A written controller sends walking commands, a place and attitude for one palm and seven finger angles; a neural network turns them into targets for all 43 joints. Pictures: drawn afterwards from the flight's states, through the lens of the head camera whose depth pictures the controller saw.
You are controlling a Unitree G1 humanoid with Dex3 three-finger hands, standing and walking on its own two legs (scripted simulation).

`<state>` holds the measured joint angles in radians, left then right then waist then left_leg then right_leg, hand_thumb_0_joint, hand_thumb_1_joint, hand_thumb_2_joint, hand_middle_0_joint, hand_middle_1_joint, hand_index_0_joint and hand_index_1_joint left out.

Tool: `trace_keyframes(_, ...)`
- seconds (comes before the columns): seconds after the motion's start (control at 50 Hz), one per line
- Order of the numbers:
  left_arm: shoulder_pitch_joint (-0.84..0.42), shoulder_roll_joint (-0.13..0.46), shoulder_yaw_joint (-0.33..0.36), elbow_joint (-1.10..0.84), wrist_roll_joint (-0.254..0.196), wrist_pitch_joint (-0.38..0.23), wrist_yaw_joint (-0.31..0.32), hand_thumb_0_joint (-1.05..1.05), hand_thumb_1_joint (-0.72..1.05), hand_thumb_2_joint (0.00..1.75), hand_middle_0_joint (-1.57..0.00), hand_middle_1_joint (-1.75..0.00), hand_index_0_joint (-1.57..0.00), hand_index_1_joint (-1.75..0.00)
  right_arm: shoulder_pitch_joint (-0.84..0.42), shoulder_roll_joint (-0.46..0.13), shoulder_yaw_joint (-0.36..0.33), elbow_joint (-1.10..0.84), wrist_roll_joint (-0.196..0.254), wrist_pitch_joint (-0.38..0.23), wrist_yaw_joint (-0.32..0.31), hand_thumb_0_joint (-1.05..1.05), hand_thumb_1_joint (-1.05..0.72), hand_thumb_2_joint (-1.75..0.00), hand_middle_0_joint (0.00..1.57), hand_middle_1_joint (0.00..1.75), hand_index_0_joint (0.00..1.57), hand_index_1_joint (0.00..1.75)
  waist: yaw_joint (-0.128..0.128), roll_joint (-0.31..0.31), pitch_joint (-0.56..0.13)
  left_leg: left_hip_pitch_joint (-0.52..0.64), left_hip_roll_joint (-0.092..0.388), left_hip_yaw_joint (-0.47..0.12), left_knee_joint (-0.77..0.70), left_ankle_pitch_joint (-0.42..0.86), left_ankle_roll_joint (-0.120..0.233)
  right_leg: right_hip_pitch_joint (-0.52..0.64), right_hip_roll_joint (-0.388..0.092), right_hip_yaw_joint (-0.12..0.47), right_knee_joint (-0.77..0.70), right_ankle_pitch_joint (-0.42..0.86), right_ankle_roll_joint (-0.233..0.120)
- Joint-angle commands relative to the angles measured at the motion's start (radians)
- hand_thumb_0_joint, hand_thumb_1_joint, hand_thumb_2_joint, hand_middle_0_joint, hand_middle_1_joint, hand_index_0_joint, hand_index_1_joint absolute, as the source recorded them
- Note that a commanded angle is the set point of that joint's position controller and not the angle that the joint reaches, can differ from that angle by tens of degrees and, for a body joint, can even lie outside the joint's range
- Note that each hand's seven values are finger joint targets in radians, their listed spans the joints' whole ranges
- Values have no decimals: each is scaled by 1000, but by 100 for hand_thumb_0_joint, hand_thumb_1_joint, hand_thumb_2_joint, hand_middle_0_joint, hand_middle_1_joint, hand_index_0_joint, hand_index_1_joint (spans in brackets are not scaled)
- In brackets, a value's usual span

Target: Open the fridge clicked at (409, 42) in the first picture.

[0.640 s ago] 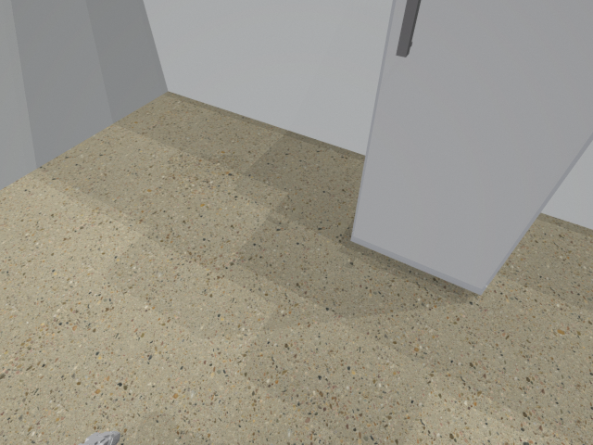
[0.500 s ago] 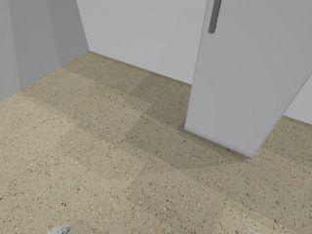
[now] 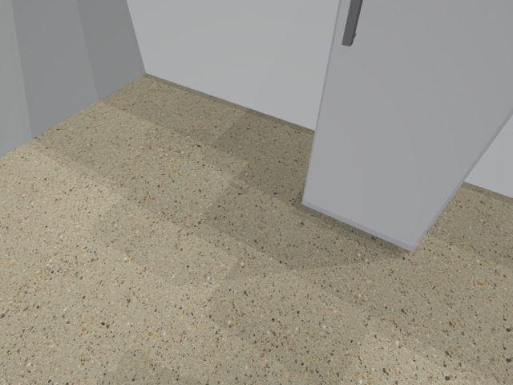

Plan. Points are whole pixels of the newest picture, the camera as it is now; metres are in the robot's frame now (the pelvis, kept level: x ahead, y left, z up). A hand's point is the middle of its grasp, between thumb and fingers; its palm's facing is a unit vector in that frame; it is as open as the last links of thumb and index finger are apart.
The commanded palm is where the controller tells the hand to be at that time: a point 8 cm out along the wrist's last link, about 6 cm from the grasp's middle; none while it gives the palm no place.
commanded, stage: stand and wait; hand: left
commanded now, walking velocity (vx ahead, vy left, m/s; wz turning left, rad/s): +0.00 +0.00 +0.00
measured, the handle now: out of the picture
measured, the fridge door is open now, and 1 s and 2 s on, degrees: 0 0 0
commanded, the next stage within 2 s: look at it before walking up in 0.18 s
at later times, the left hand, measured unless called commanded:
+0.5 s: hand out of the picture +0.08 +0.24 -0.15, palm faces -0.02 -0.94 -0.33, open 7.4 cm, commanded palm none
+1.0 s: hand out of the picture +0.07 +0.24 -0.16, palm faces -0.01 -0.94 -0.33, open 7.4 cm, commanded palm none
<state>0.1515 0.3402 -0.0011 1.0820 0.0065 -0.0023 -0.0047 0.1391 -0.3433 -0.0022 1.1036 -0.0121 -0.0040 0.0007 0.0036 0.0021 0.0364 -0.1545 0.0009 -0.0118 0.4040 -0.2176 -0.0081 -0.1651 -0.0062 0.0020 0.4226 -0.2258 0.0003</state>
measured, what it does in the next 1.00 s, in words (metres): stands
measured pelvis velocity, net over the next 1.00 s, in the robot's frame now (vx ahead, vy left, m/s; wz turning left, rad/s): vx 0.01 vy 0.00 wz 0.00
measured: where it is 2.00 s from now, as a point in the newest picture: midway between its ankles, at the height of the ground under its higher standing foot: outside the picture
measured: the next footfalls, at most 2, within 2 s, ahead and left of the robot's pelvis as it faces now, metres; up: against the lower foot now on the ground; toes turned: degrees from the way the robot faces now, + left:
right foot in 1.54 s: +0.30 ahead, -0.11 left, +0.00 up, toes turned -9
left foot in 1.92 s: +0.32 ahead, +0.11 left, +0.00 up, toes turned -6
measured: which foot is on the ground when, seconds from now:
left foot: down 0.00-1.00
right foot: down 0.00-1.00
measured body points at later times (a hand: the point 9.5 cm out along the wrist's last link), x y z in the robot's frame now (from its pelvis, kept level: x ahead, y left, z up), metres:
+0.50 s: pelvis +0.00 +0.00 +0.00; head +0.01 +0.00 +0.45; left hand +0.08 +0.29 -0.13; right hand +0.08 -0.30 -0.13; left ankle +0.00 +0.13 -0.74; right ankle +0.00 -0.12 -0.74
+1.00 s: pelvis +0.01 +0.00 +0.00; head +0.01 +0.00 +0.45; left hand +0.07 +0.29 -0.13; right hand +0.09 -0.29 -0.14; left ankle +0.00 +0.13 -0.74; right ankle +0.00 -0.12 -0.74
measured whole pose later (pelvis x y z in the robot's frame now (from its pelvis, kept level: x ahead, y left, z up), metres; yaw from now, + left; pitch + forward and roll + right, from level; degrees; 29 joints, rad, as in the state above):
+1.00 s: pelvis +0.01 +0.00 +0.00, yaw +0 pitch -2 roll +0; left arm 0.15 0.32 0.00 1.09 0.01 0.00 0.00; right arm 0.13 -0.33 0.01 1.11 -0.02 0.00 0.00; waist 0.01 0.01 0.02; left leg -0.14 0.01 -0.02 0.39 -0.22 -0.01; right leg -0.14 0.00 0.00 0.39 -0.22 0.00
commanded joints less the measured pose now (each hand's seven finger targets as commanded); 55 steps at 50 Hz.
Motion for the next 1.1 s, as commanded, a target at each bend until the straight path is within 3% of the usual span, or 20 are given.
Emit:
trace_keyframes(0.0,-64,207,38,-66,2,-24,16,0,90,90,-20,-30,-20,-30,-67,-196,-36,-69,2,-29,-14,0,-90,-90,20,30,20,30,-1,-12,-67,6,109,-88,-72,127,37,15,-118,102,-81,108,-37)
trace_keyframes(0.28,-71,208,37,-64,5,-23,14,0,90,90,-20,-30,-20,-30,-63,-198,-35,-60,1,-29,-11,0,-90,-90,20,30,20,30,-2,-8,-45,-4,108,-95,-94,84,35,-4,-114,109,-105,37,-33)
trace_keyframes(0.44,-68,206,39,-66,5,-26,16,0,90,90,-20,-30,-20,-30,-68,-199,-35,-63,3,-31,-13,0,-90,-90,20,30,20,30,-1,-14,-73,23,115,-91,-81,166,35,23,-116,97,-87,150,-34)
trace_keyframes(0.88,-63,209,37,-56,5,-26,16,0,90,90,-20,-30,-20,-30,-77,-199,-32,-57,4,-28,-14,0,-90,-90,20,30,20,30,1,-10,-52,33,114,-90,-103,147,31,26,-119,99,-115,133,-31)
trace_keyframes(0.92,11,87,11,-25,5,-7,20,0,90,90,-20,-30,-20,-30,-12,-69,-1,-27,-4,-9,-7,0,-90,-90,20,30,20,30,1,-29,-70,26,97,-65,-81,27,12,30,-115,97,-121,-46,-13)
trace_keyframes(0.96,55,95,17,-20,12,4,14,0,90,90,-20,-30,-20,-30,24,-55,-2,-25,-11,2,-3,0,-90,-90,20,30,20,30,8,-61,-6,-62,62,-45,-42,-170,13,-3,-120,143,-152,-281,-28)
trace_keyframes(1.0,93,113,32,-26,14,8,7,0,90,90,-20,-30,-20,-30,38,-45,-5,-37,-16,3,-1,0,-90,-90,20,30,20,30,18,-115,57,-158,31,-10,33,-242,11,-23,-151,200,-188,-414,-61)
trace_keyframes(1.04,136,123,45,-31,14,4,7,0,90,90,-20,-30,-20,-30,65,-31,-10,-49,-15,-3,-2,0,-90,-90,20,30,20,30,22,-155,67,-206,22,31,147,-229,15,-10,-205,258,-218,-469,-105)
trace_keyframes(1.08,153,113,55,-40,12,-9,8,0,90,90,-20,-30,-20,-30,95,-13,-15,-58,-13,-16,-1,0,-90,-90,20,30,20,30,7,-134,67,-197,41,49,174,-190,19,-15,-238,266,-197,-395,-139)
